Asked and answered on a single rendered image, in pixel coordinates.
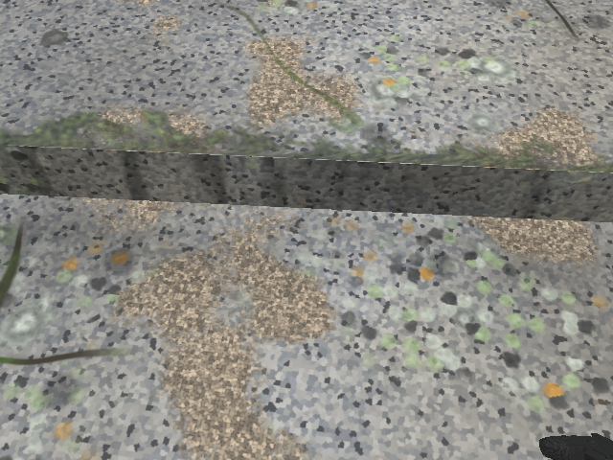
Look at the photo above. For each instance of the robot right hand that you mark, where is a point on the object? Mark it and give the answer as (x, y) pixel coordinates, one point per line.
(576, 447)

